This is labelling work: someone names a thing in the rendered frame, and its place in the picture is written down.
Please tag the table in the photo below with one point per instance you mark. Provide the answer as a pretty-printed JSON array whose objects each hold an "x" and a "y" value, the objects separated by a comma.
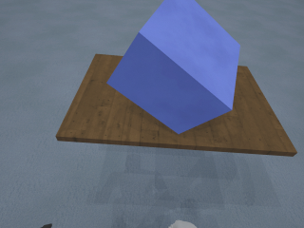
[{"x": 101, "y": 114}]

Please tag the carton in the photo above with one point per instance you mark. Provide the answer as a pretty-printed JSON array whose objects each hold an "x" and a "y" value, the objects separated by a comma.
[{"x": 181, "y": 67}]

